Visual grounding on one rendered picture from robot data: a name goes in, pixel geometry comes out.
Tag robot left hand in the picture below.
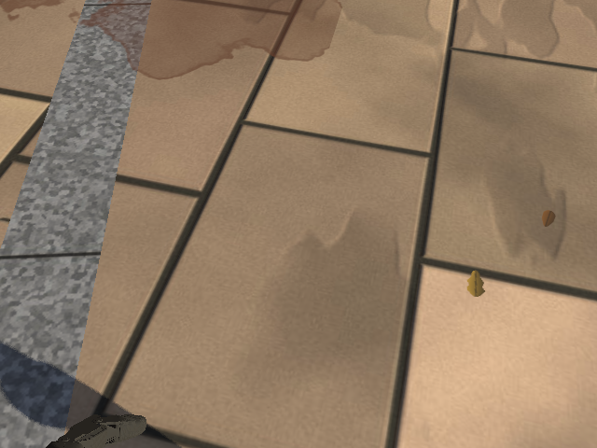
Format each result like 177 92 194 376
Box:
46 414 146 448

